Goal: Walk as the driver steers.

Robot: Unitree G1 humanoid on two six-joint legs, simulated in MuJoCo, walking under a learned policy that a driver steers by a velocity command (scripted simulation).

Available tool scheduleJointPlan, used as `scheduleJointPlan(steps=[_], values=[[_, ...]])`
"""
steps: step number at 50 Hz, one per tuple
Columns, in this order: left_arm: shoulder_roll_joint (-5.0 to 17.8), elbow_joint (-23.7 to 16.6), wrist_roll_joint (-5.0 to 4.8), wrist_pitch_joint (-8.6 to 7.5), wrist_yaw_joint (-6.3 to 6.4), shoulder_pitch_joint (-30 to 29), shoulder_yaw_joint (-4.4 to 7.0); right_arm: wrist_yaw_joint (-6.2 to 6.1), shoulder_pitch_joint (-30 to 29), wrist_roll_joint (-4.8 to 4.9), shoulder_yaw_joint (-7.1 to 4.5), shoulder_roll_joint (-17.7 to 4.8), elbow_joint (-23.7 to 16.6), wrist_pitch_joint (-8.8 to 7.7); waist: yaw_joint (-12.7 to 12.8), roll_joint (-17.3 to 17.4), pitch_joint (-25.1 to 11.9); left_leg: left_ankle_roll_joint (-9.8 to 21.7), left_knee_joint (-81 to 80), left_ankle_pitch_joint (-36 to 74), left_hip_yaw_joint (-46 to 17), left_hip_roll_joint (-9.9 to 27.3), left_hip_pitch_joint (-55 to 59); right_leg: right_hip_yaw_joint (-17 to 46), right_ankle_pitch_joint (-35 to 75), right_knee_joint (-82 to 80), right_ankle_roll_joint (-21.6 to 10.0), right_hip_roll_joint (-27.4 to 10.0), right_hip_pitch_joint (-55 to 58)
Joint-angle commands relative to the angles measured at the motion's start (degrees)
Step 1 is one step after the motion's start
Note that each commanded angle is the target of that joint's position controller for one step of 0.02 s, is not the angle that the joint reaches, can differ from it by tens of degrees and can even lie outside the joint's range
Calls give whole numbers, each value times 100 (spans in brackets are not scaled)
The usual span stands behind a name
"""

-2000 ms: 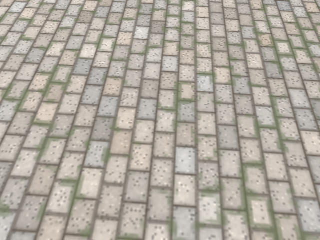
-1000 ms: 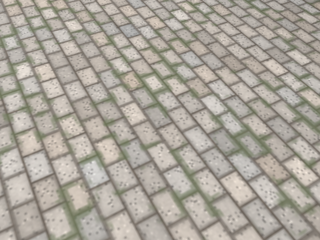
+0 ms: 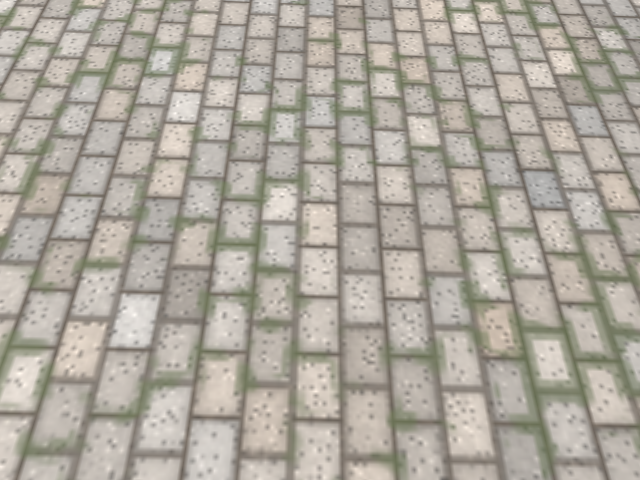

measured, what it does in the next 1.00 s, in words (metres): walks ahead: right foot, then left foot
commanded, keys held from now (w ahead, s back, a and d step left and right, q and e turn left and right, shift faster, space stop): w+q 0.10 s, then no key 0.90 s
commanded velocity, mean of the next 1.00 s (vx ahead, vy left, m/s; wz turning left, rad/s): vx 0.17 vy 0.00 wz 0.20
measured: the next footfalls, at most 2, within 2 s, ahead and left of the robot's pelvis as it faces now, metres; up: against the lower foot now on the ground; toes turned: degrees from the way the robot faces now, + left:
right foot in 0.22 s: +0.31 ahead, -0.12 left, +0.00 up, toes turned +7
left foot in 0.62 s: +0.25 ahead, +0.08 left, +0.00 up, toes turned +7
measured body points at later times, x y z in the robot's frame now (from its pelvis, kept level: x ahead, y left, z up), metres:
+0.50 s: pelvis +0.20 -0.05 +0.00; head +0.24 -0.07 +0.45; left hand +0.23 +0.21 -0.12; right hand +0.34 -0.29 -0.14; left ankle +0.19 +0.09 -0.70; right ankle +0.27 -0.13 -0.74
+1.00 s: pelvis +0.23 -0.03 +0.00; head +0.23 -0.03 +0.45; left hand +0.20 +0.22 -0.15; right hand +0.31 -0.26 -0.15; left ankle +0.21 +0.08 -0.74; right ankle +0.27 -0.13 -0.74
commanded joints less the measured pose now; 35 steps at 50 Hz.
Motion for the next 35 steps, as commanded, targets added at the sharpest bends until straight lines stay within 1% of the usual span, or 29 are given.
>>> scheduleJointPlan(steps=[1,4,5,6,7,8,9,10,11,12,13,14,15,16,17,18,20,22,24,26,27,28,29,30,31,32,33,34,35], values=[[386,-519,-29,-76,-25,-636,58,-43,347,-7,-207,-894,-253,-73,-121,507,-26,588,-411,1772,-1314,1451,235,-158,532,-614,23,249,-233],[397,-710,-66,-138,-54,-1094,14,-84,585,-59,-206,-917,-221,-60,-275,559,6,572,-126,2293,-1466,1504,549,-185,546,-1139,-47,443,-169],[416,-771,-82,-163,-57,-1184,6,-101,613,-78,-210,-942,-225,-56,-288,587,12,549,-22,2461,-1542,1542,613,-181,488,-1298,-89,505,-66],[432,-776,-89,-194,-49,-1114,1,-131,566,-88,-209,-956,-222,-48,-217,611,47,456,145,2893,-1506,1545,645,-183,449,-1530,-165,569,143],[457,-716,-87,-232,-28,-885,5,-159,475,-89,-204,-954,-230,-41,-106,646,16,299,351,3367,-1439,1506,569,-207,390,-1781,-262,663,596],[532,-593,-78,-276,9,-500,34,-174,357,-87,-198,-959,-243,-50,52,690,-108,120,659,3971,-1375,1433,439,-241,306,-1983,-381,807,1249],[657,-405,-64,-325,67,49,88,-172,282,-68,-198,-987,-243,-80,261,682,-360,-39,1199,4600,-1332,1298,413,-309,386,-2185,-505,966,1964],[759,-243,-25,-419,126,722,127,-146,156,9,-185,-981,-244,-126,651,528,-687,-202,2107,4457,-1119,1021,147,-260,1129,-2620,-657,773,2943],[1103,-189,67,-495,195,1497,186,-132,188,84,-94,-660,-442,-176,877,34,-1448,-360,3539,2440,-887,699,-688,781,2442,-2351,-927,-464,4363],[1553,-202,42,-416,163,1520,300,-199,1244,304,-33,-225,-427,-110,439,-1400,-2386,-566,5410,-2453,-291,-287,-2009,2904,5078,-2167,-2028,-2222,5675],[1153,-246,-187,-315,111,1379,267,-262,1213,-16,-101,-769,-211,-17,381,-453,-2288,-515,5823,-2078,-450,94,-2152,3076,4719,-2330,-2057,-1927,5032],[648,-264,-227,-318,103,961,122,-231,720,-65,-116,-742,-195,18,330,-111,-1476,-587,5723,-1679,-484,223,-2203,2198,4458,-2529,-1896,-1561,4288],[347,-246,-200,-320,93,674,24,-196,416,-92,-81,-642,-246,43,272,9,-1028,-641,5404,-1493,-401,408,-2273,1589,4295,-2711,-1671,-1220,3820],[238,-178,-206,-339,109,641,-27,-141,226,-119,-64,-570,-261,105,268,-206,-793,-689,5109,-1364,-401,532,-2209,1183,4256,-2900,-1517,-963,3507],[278,-85,-218,-342,117,618,-33,-84,296,-153,-47,-492,-233,199,161,-418,-695,-750,4918,-1247,-311,538,-1915,864,4158,-3068,-1437,-763,3109],[339,-9,-203,-364,106,653,-28,-58,334,-156,-35,-433,-196,264,111,-454,-719,-779,4780,-1116,-247,477,-1643,667,4297,-3127,-1421,-664,2874],[409,73,-156,-402,99,576,-32,-45,345,-117,5,-334,-145,332,-14,-428,-851,-832,4387,-992,-172,451,-1382,391,4380,-3188,-1504,-610,2653],[415,153,-125,-386,97,495,-57,-62,145,-135,65,-248,-125,380,-48,-485,-835,-857,3633,-890,-22,557,-1215,189,4000,-3249,-1501,-535,2468],[457,247,-125,-328,94,547,-59,-76,-156,-140,144,-177,-108,429,51,-644,-817,-849,2877,-711,173,685,-912,108,3146,-3324,-1440,-441,2317],[552,345,-128,-222,89,709,-29,-95,-406,-126,180,-218,-80,474,204,-702,-778,-839,2382,-659,334,734,-700,266,1799,-3403,-1437,-429,2236],[592,381,-132,-159,90,750,-15,-106,-498,-123,193,-238,-64,482,243,-674,-705,-818,2134,-652,388,740,-615,380,1053,-3433,-1429,-435,2162],[616,401,-149,-97,98,725,-7,-120,-540,-129,211,-223,-31,472,216,-592,-598,-776,1758,-532,442,738,-457,467,312,-3427,-1382,-414,2026],[592,408,-176,-43,116,657,-19,-140,-537,-149,238,-181,17,438,139,-457,-465,-708,1188,-247,476,742,-146,509,-311,-3368,-1265,-361,1779],[516,456,-162,-14,132,769,-44,-173,-627,-181,255,-234,25,386,145,-228,-298,-632,626,5,261,864,85,568,-746,-3339,-1049,-301,1539],[375,453,-149,-16,131,852,-83,-219,-606,-237,248,-418,30,312,181,149,-266,-521,245,225,-404,1406,288,529,-920,-3120,-798,-171,1365],[189,481,-222,-4,113,1246,-104,-250,-904,-183,181,-820,5,261,591,853,-139,-257,11,291,-1143,1973,-247,33,-1158,-2918,-579,424,1531],[147,690,-230,52,131,1329,-123,-205,-984,-72,246,-549,107,223,559,915,-164,-139,-183,-295,-1115,2047,-1286,-134,-899,-2947,-502,511,2687],[210,750,-212,69,142,1230,-101,-189,-1123,-55,312,-324,158,189,595,853,7,-305,-235,-695,-917,1741,-1513,-45,-567,-2991,-476,452,2985],[278,832,-195,70,146,1208,-75,-196,-1103,-48,314,-286,242,172,529,793,90,-434,-229,-761,-720,1526,-1469,25,-377,-3016,-490,384,3019]])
